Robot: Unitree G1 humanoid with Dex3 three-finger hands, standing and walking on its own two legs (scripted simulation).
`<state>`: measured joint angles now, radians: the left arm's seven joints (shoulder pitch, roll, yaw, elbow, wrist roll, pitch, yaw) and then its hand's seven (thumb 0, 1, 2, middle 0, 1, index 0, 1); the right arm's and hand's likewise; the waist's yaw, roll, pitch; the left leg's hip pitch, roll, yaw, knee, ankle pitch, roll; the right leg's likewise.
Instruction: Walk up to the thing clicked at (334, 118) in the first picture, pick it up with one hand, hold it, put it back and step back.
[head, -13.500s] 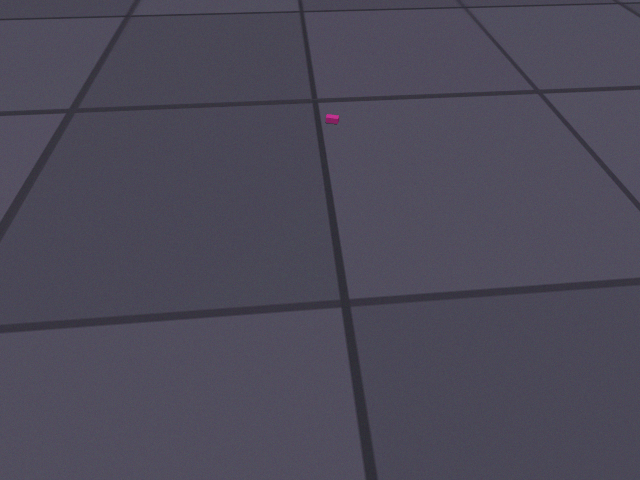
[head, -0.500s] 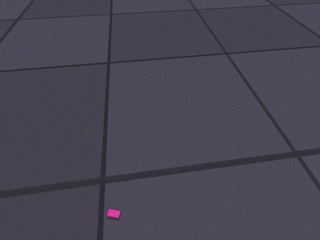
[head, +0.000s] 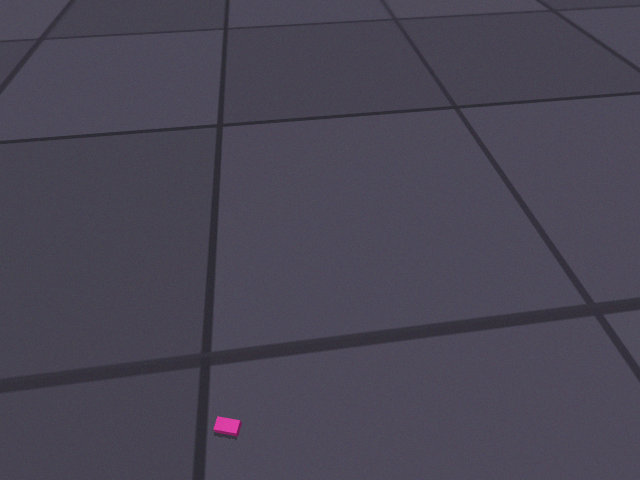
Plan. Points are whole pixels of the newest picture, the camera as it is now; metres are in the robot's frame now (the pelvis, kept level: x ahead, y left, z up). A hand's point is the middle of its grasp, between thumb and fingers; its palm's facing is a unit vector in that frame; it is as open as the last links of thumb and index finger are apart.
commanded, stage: stand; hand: left
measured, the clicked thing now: (227, 426) +0.41 +0.28 -0.77
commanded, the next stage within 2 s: walk up in 0.02 s
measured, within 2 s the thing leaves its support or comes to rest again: neither
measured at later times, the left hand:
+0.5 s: hand out of the picture +0.04 +0.31 -0.19, palm faces -0.02 -0.94 -0.35, open 7.4 cm
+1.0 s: hand out of the picture -0.14 +0.28 -0.16, palm faces -0.04 -0.91 -0.41, open 7.4 cm
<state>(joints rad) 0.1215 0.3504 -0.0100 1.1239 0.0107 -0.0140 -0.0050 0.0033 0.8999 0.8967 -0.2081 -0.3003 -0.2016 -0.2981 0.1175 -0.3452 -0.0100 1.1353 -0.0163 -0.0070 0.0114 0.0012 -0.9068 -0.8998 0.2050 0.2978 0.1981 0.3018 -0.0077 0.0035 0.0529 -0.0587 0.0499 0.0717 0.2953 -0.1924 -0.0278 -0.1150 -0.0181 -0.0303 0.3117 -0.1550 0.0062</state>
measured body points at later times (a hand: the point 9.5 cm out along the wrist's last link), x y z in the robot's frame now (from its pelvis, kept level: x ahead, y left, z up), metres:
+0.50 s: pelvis -0.10 +0.05 -0.02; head -0.02 +0.09 +0.42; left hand +0.05 +0.36 -0.16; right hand -0.05 -0.27 -0.13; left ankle -0.08 +0.16 -0.75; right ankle -0.10 -0.10 -0.67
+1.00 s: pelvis -0.24 +0.01 -0.02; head -0.19 +0.00 +0.42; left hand -0.13 +0.32 -0.13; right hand -0.14 -0.31 -0.14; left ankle -0.24 +0.15 -0.68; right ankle -0.23 -0.10 -0.75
